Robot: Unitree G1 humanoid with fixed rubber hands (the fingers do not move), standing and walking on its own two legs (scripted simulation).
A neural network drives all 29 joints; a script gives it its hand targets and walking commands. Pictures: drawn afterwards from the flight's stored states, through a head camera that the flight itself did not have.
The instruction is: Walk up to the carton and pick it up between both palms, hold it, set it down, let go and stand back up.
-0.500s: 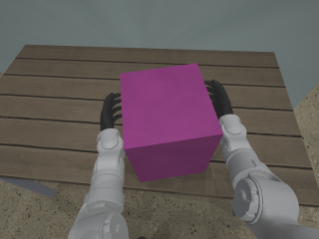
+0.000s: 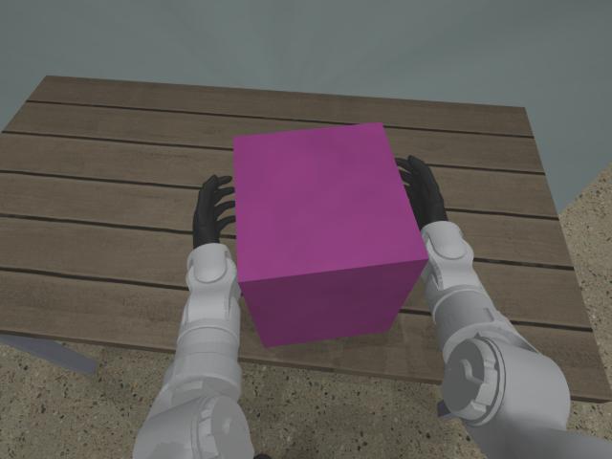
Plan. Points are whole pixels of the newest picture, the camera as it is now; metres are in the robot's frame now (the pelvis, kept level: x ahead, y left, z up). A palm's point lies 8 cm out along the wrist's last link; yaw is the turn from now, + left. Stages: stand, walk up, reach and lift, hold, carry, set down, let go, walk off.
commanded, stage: set down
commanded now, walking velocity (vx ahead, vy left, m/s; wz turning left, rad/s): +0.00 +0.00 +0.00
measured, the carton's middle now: (318, 243) +0.41 +0.05 -0.02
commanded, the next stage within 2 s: none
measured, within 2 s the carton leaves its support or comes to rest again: neither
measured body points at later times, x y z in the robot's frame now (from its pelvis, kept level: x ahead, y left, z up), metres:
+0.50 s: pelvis +0.00 +0.00 +0.00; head +0.10 +0.00 +0.44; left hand +0.39 +0.20 +0.03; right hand +0.47 -0.08 +0.04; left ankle +0.00 +0.14 -0.74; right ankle -0.01 -0.07 -0.74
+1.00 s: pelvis +0.00 +0.01 +0.00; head +0.10 +0.01 +0.44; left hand +0.38 +0.20 +0.02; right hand +0.46 -0.08 +0.03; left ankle +0.00 +0.14 -0.74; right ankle -0.01 -0.07 -0.74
